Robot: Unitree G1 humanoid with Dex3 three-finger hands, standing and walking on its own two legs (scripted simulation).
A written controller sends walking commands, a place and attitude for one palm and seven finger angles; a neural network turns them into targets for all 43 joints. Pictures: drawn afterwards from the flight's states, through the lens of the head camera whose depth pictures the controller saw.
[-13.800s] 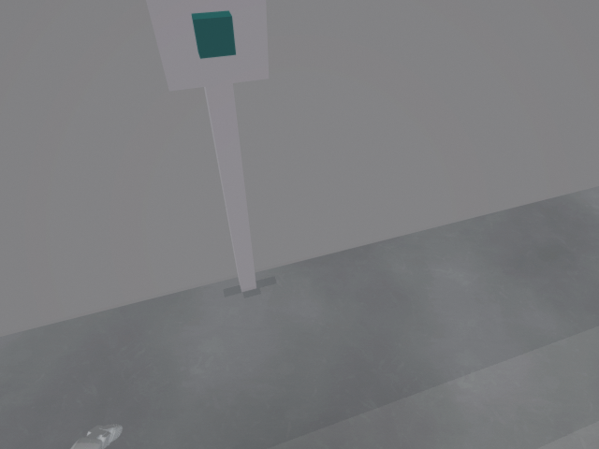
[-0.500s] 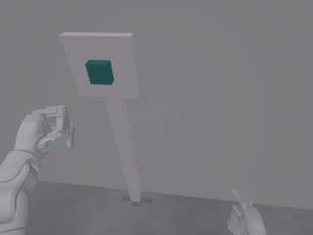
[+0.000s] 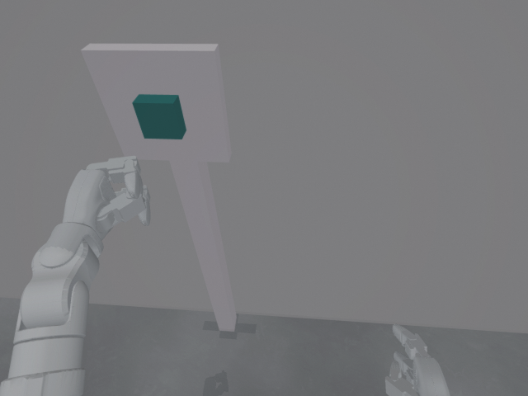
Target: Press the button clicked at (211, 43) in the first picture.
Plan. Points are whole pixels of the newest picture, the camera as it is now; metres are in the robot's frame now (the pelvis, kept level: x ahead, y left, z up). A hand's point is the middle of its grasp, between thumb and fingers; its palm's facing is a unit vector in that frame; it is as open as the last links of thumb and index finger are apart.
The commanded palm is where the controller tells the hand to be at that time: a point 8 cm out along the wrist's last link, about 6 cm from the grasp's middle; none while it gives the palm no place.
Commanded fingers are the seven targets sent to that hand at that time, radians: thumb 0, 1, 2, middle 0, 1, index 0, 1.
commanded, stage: aim a knuckle at the button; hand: left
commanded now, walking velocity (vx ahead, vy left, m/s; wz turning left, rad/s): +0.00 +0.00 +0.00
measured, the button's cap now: (161, 116) +0.49 +0.23 +0.20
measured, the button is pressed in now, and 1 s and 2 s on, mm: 0 0 0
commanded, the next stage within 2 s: none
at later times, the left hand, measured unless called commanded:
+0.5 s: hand (162, 172) +0.38 +0.19 +0.17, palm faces +0.04 -1.00 -0.03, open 3.1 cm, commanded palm +0.35 +0.25 +0.17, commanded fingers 0.00 0.90 0.90 -1.30 -1.50 -1.30 -1.50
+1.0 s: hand (158, 180) +0.37 +0.20 +0.17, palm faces +0.07 -1.00 -0.03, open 3.2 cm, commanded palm +0.35 +0.24 +0.17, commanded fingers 0.00 0.90 0.90 -1.30 -1.50 -1.30 -1.50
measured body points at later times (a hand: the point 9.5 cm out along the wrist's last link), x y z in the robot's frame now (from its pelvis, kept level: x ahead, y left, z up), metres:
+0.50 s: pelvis +0.00 +0.00 +0.00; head -0.01 -0.01 +0.45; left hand +0.37 +0.25 +0.18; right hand +0.16 -0.24 -0.09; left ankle -0.02 +0.11 -0.74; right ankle +0.00 -0.11 -0.74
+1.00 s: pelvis +0.00 -0.01 +0.00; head -0.01 -0.02 +0.45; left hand +0.36 +0.25 +0.17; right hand +0.15 -0.25 -0.09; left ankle -0.02 +0.11 -0.74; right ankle +0.00 -0.11 -0.74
